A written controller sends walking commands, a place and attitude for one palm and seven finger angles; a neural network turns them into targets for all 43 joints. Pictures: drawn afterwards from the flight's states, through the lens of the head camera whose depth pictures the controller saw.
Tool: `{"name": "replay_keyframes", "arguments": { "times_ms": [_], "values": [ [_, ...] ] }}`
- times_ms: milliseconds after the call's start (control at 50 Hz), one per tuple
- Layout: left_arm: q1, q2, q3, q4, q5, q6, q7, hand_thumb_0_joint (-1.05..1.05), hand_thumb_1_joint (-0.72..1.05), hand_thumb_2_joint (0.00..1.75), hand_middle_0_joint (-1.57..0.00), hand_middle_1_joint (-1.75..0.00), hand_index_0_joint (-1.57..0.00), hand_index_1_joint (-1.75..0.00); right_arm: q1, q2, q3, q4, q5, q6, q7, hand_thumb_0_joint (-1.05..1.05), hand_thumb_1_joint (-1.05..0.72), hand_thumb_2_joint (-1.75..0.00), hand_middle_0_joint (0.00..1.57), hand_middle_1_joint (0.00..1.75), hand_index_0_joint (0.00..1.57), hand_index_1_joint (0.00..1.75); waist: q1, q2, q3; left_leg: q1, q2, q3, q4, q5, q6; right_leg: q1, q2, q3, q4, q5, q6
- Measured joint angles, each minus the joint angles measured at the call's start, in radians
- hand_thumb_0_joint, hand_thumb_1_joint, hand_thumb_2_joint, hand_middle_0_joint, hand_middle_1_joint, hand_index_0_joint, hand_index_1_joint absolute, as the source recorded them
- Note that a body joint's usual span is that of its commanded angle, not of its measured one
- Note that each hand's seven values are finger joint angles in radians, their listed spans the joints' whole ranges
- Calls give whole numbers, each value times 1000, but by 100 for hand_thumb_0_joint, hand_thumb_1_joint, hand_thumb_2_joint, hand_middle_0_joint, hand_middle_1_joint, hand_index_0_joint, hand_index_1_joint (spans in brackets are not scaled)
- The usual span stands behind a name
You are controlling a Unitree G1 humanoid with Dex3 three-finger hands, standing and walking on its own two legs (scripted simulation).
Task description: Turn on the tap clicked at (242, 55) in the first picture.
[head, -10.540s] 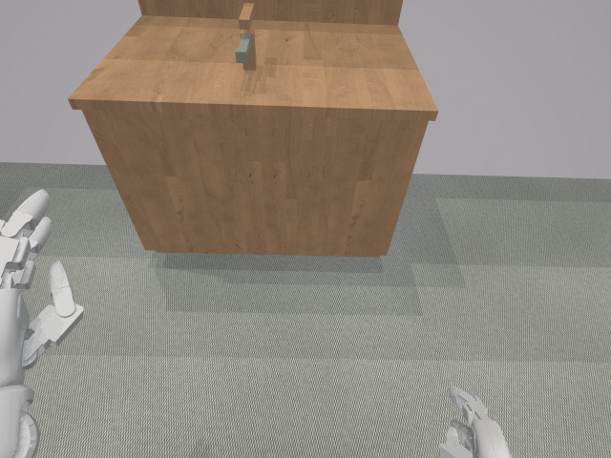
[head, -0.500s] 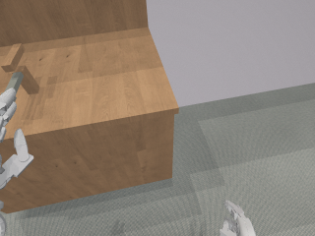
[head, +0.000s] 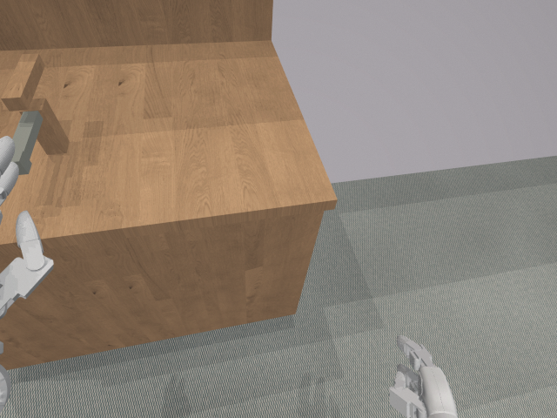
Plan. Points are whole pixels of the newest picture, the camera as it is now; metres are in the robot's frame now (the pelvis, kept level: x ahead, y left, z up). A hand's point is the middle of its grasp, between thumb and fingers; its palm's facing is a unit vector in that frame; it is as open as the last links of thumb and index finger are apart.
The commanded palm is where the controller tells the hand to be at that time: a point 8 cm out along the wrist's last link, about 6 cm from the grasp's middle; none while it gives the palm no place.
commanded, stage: come to a stop and stand still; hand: left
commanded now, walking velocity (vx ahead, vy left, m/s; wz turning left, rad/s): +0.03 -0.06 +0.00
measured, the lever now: (15, 163) +0.44 +0.45 +0.07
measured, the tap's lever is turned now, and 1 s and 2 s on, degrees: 0 0 0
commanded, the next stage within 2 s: look again from close up in 0.78 s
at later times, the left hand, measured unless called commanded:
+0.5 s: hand (50, 316) +0.18 +0.23 +0.16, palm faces +0.39 -0.85 -0.37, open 7.5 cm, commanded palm +0.13 +0.26 +0.18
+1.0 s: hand out of the picture +0.20 +0.28 +0.19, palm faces +0.47 -0.79 -0.39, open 7.5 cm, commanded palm +0.11 +0.27 +0.18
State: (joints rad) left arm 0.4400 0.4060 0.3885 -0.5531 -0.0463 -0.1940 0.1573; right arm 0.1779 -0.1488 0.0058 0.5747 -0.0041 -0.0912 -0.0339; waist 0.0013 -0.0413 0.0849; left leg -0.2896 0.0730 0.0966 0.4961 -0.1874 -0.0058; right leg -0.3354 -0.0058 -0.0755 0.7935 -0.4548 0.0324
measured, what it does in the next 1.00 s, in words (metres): steps on the spot: right foot, then left foot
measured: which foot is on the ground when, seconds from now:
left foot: down 0.00-0.16, up 0.18-0.36, down 0.38-1.00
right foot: up 0.00-0.10, down 0.12-1.00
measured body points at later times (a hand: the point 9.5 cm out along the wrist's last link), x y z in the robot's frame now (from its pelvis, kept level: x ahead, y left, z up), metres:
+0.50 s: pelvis -0.04 -0.01 +0.00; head -0.03 +0.00 +0.45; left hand +0.15 +0.27 +0.18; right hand +0.11 -0.26 -0.08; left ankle -0.02 +0.09 -0.74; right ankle +0.00 -0.10 -0.74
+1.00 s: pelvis -0.06 +0.00 +0.00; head -0.03 +0.01 +0.45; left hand +0.17 +0.32 +0.21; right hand +0.09 -0.23 -0.09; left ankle -0.02 +0.09 -0.74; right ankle +0.00 -0.10 -0.74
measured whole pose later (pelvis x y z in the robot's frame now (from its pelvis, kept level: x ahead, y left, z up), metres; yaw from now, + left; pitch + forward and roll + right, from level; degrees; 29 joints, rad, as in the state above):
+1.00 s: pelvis -0.06 +0.00 +0.00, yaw -1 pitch -1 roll -1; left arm 0.19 0.47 0.44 -0.29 -0.05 -0.24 0.11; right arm 0.25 -0.20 0.03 0.62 0.01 -0.13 -0.04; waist 0.05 -0.01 0.06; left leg -0.29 0.02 0.04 0.52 -0.22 0.03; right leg -0.27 0.04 -0.10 0.41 -0.14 -0.05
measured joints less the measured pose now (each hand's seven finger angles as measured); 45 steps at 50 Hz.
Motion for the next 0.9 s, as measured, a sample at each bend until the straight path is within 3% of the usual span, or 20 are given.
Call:
{"name": "replay_keyframes", "arguments": {
  "times_ms": [100,140,180,240,300,400,500,680,880,900],
  "values": [
    [41,-12,-28,-30,-6,19,-10,2,89,89,-20,-30,-20,-30,6,32,43,-14,-1,-16,15,1,-91,-90,20,30,21,30,11,21,-12,-21,15,2,10,9,-13,75,14,-23,-211,73,4],
    [34,-15,-34,-12,-2,22,-13,2,89,89,-20,-30,-20,-30,0,28,49,-7,2,-11,12,1,-90,-90,20,30,21,30,17,45,-3,-33,29,-4,41,0,-22,99,26,-33,-272,184,-36],
    [26,-25,-43,15,-5,32,-16,2,89,89,-21,-30,-21,-30,0,16,49,11,5,1,9,1,-90,-90,20,30,21,30,17,67,-8,-45,34,-19,72,-49,-24,100,37,-41,-274,203,-80],
    [34,-49,-55,41,-13,52,-12,2,88,89,-21,-30,-21,-30,11,-7,44,41,8,17,2,1,-90,-90,20,30,21,30,20,65,-33,-71,-8,-56,191,-159,-22,91,32,-29,-279,200,-101],
    [34,-64,-69,55,-11,59,-6,2,88,89,-21,-30,-21,-30,26,-36,35,62,9,25,-13,1,-91,-90,20,30,21,30,9,56,-46,-55,-38,-64,229,-187,-20,93,27,-31,-295,214,-100],
    [24,-53,-71,48,-7,44,0,2,88,89,-21,-30,-21,-30,45,-71,6,68,8,32,-36,1,-91,-90,20,30,21,30,-4,40,-45,50,-50,-57,45,-68,7,90,33,-43,-286,218,-91],
    [28,-29,-52,65,5,25,3,2,88,89,-21,-30,-21,-30,59,-69,4,41,1,28,-48,1,-91,-90,20,30,20,30,-1,9,-54,56,-59,-38,3,-52,21,82,24,-24,-309,238,-50],
    [32,-62,-77,94,7,17,1,2,89,89,-20,-30,-20,-30,52,-53,18,43,2,2,-33,1,-91,-90,20,30,20,30,10,54,-73,23,-41,-39,22,-46,12,70,44,-25,-341,282,-94],
    [22,-62,-89,116,7,43,4,2,88,89,-21,-30,-21,-30,64,-44,33,55,-3,21,-36,1,-91,-90,20,30,21,30,3,56,-75,30,-52,-48,-5,-29,22,82,39,-27,-374,297,-78],
    [-30,-25,-72,123,43,49,-20,2,88,89,-21,-30,-21,-30,79,-40,23,47,-7,5,-38,1,-91,-90,20,30,21,30,23,53,-63,22,-48,-49,3,-31,23,82,41,-30,-379,304,-73]
  ]
}}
